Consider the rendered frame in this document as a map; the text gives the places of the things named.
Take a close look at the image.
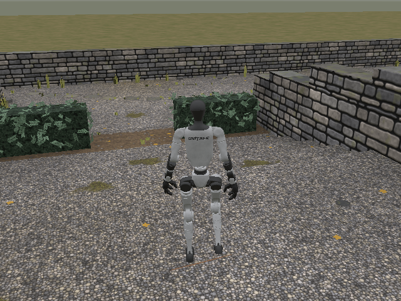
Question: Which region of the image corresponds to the right robot hand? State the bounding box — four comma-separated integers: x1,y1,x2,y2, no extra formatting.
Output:
224,183,238,200

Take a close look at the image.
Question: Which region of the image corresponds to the right robot forearm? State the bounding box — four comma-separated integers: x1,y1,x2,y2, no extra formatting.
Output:
223,152,236,184

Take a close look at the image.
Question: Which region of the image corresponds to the robot left shin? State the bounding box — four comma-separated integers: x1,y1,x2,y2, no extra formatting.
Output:
183,211,193,254

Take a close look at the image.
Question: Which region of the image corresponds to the humanoid robot head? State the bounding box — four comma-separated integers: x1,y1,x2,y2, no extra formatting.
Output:
188,100,209,130

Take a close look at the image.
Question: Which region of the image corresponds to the left robot forearm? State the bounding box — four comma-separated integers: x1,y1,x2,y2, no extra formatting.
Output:
164,153,176,182

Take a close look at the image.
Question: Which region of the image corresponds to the robot left upper arm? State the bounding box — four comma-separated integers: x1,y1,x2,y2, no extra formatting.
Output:
170,127,185,163

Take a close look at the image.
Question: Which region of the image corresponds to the robot right upper arm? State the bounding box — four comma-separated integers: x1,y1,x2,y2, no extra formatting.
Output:
212,127,229,162

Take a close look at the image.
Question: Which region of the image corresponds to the left robot hand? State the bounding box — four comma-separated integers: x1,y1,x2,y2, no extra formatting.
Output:
162,180,177,195

